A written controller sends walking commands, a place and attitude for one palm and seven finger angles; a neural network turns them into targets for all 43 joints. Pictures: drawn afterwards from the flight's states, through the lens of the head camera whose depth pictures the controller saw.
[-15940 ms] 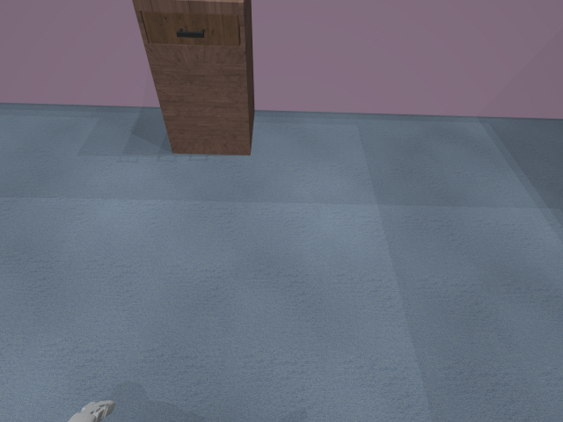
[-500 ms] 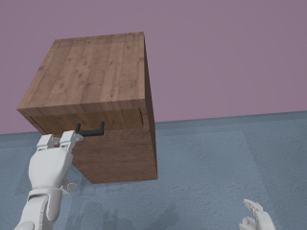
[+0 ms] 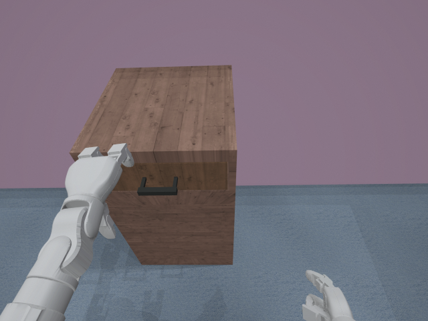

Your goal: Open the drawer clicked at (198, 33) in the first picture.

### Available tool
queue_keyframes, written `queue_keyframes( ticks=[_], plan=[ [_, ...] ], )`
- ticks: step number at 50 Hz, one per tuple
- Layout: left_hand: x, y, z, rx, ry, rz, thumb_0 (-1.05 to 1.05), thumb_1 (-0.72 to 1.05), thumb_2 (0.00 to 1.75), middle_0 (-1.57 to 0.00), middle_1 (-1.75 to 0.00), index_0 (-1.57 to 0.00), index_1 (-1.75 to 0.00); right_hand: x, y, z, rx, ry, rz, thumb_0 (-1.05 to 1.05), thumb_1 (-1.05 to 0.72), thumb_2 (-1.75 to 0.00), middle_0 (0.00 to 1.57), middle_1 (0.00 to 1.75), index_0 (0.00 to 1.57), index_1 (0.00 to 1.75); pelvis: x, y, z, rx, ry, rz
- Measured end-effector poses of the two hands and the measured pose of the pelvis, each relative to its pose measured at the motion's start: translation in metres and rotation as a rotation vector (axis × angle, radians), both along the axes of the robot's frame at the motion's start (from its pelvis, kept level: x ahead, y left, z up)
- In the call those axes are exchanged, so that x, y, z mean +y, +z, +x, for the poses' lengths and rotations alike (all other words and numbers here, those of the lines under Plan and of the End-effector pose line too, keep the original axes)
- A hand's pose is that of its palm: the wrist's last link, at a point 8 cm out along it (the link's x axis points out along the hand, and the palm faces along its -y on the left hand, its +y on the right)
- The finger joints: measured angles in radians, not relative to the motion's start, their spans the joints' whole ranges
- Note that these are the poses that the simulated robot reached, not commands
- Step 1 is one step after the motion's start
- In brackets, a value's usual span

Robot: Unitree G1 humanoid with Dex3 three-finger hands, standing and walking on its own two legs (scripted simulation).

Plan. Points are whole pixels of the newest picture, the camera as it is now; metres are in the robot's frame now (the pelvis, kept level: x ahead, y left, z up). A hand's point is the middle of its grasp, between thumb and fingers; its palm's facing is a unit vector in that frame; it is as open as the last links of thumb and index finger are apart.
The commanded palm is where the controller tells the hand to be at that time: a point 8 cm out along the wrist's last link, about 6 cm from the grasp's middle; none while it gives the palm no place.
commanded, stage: raise the hand with hooked fingers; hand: left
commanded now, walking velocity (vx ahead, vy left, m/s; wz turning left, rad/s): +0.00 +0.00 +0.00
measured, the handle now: (158, 185) +0.47 +0.23 -0.10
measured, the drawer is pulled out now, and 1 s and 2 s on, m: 0.00 0.00 0.00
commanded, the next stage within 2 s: move the hooked fingers above the handle in 0.30 s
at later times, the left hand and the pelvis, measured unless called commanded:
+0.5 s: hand (121, 203) +0.30 +0.22 +0.06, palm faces -0.01 -0.09 -1.00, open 13.9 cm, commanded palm +0.29 +0.23 +0.12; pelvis +0.00 -0.02 +0.00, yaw +0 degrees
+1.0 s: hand (139, 196) +0.35 +0.21 +0.02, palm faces -0.07 -0.07 -0.99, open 13.9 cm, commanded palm +0.34 +0.23 +0.08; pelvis +0.01 -0.04 -0.01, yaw -1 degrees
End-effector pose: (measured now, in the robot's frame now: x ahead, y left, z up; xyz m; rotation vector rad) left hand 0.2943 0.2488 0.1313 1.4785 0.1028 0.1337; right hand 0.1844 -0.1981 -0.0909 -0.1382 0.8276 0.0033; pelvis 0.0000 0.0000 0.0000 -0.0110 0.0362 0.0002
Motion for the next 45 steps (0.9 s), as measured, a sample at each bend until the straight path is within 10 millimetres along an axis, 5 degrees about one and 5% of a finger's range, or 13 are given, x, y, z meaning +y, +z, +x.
queue_keyframes(
  ticks=[8,14,19,31,40,45],
  plan=[
    [-0.012,-0.019,-0.014,0.052,-0.138,-0.021,-0.01,-0.49,0.30,-0.31,-1.20,-0.32,-1.20,-0.017,-0.010,-0.029,0.092,-0.021,-0.046,0.02,-0.91,-0.90,0.20,0.30,0.21,0.30,0.005,0.001,-0.001,0.010,-0.003,-0.004],
    [-0.008,-0.005,-0.019,-0.056,-0.126,0.007,-0.01,-0.49,0.30,-0.32,-1.20,-0.32,-1.20,-0.029,-0.017,-0.037,0.133,-0.035,-0.059,0.02,-0.91,-0.90,0.20,0.30,0.20,0.30,0.001,0.001,-0.003,0.021,0.001,-0.002],
    [-0.003,-0.001,-0.015,-0.063,-0.038,0.010,-0.01,-0.49,0.30,-0.31,-1.20,-0.32,-1.20,-0.034,-0.017,-0.032,0.115,-0.047,-0.034,0.02,-0.91,-0.90,0.19,0.30,0.20,0.30,-0.006,0.001,-0.004,0.027,0.002,0.002],
    [-0.034,-0.027,-0.004,0.050,-0.098,0.013,0.00,-0.49,0.30,-0.32,-1.20,-0.32,-1.20,-0.056,-0.005,-0.014,0.038,-0.059,-0.050,0.02,-0.91,-0.90,0.20,0.30,0.20,0.30,-0.029,0.001,-0.003,0.029,-0.005,0.012],
    [-0.011,-0.034,0.015,0.062,0.004,0.050,0.00,-0.49,0.30,-0.31,-1.20,-0.32,-1.20,-0.084,-0.016,-0.024,0.091,-0.097,-0.090,0.01,-0.91,-0.90,0.20,0.30,0.20,0.30,-0.043,-0.004,0.000,0.079,-0.002,0.012],
    [-0.019,-0.049,0.026,0.120,-0.030,0.028,-0.01,-0.49,0.30,-0.31,-1.20,-0.32,-1.20,-0.097,-0.023,-0.037,0.136,-0.129,-0.114,0.01,-0.91,-0.90,0.20,0.30,0.20,0.30,-0.043,-0.006,0.004,0.107,-0.004,0.010]
  ],
)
